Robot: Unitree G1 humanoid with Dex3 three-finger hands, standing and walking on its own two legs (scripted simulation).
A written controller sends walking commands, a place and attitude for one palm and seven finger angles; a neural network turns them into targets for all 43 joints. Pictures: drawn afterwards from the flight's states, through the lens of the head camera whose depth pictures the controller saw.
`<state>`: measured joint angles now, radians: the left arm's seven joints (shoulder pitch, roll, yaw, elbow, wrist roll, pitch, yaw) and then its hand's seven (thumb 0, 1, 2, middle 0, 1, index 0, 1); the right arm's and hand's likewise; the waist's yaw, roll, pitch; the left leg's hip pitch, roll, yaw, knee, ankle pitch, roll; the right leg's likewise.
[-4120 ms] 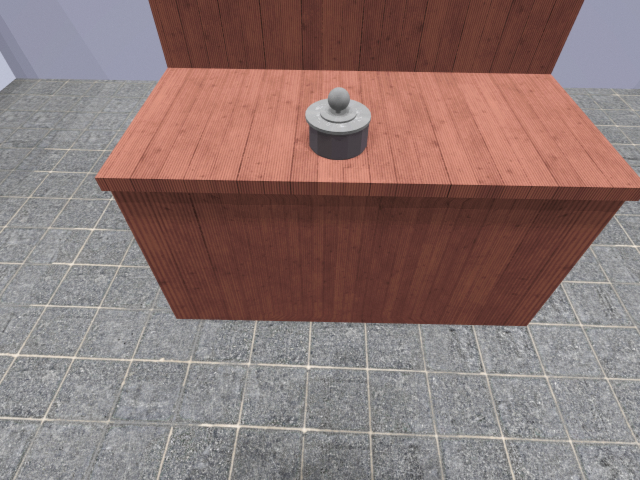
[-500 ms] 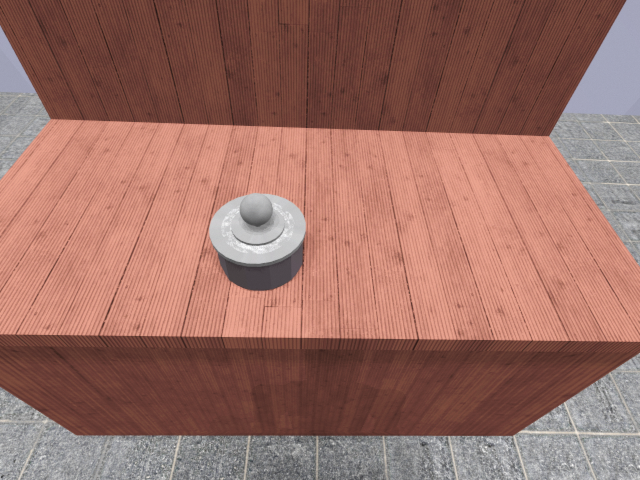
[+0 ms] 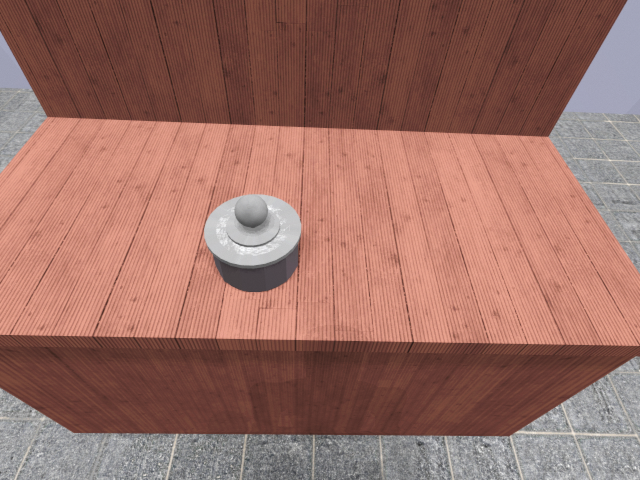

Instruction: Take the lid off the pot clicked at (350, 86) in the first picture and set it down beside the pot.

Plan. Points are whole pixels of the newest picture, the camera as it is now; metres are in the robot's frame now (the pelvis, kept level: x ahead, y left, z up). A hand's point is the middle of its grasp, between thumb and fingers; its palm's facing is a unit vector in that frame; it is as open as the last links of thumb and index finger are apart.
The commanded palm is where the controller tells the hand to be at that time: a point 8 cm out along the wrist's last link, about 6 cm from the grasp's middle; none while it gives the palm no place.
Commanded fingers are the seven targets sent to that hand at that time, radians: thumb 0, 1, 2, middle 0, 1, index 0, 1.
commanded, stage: lift the closed hand beside the body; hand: left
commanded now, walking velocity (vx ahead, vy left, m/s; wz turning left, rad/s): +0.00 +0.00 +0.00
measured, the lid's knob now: (251, 210) +0.49 +0.15 +0.03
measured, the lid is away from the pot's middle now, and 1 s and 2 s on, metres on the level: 0.00 0.00 0.00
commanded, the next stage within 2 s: raise the hand higher, near the body in 0.62 s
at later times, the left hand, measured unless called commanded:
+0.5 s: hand out of the picture +0.09 +0.20 -0.07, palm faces +0.26 -0.92 -0.29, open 3.6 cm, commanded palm +0.06 +0.24 -0.04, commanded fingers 0.00 0.90 0.90 -1.30 -1.50 -1.30 -1.50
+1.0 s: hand out of the picture +0.12 +0.21 -0.01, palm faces +0.24 -0.90 -0.37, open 3.1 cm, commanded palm +0.08 +0.25 +0.03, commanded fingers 0.00 0.90 0.90 -1.30 -1.50 -1.30 -1.50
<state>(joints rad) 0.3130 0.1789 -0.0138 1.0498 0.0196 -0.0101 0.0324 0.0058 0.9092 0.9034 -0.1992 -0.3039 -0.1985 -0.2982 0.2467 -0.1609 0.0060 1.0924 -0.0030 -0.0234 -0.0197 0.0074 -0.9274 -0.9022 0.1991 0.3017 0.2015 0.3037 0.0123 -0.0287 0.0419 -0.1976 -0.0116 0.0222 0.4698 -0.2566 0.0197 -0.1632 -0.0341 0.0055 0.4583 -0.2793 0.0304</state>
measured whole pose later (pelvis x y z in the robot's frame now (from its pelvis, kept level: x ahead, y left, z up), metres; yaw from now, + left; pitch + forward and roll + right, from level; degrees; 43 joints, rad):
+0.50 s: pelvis -0.02 -0.03 -0.01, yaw +2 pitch -1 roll +0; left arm 0.51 0.20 0.09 0.20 -0.01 -0.06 0.08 0.01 0.90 0.90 -0.92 -1.10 -0.92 -1.09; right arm 0.15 -0.24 -0.01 0.55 0.02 -0.16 -0.06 0.01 -0.90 -0.90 0.20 0.30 0.20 0.30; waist 0.05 0.02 0.00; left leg -0.30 0.01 -0.03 0.57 -0.26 -0.01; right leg -0.25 -0.01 -0.05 0.56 -0.30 -0.01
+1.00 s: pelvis +0.00 -0.01 -0.01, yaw +1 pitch -1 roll +0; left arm 0.66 0.23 0.10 -0.09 0.00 -0.04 0.08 0.02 0.90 0.90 -1.29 -1.50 -1.29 -1.49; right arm 0.21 -0.19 0.00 0.64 0.01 -0.16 -0.09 0.02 -0.90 -0.90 0.20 0.30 0.20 0.30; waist 0.05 0.04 0.00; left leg -0.24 0.00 -0.01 0.55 -0.30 0.00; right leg -0.20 -0.02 -0.02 0.54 -0.33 0.01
